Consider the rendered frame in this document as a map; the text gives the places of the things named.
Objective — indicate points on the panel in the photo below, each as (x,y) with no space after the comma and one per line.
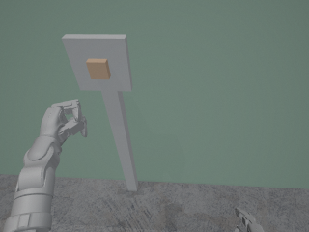
(114,48)

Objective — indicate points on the left robot hand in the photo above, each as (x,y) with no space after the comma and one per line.
(55,124)

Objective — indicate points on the right robot hand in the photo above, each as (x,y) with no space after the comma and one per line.
(248,220)

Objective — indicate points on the button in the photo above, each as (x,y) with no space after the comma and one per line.
(98,68)

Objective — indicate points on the robot left forearm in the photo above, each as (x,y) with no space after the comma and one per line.
(35,188)

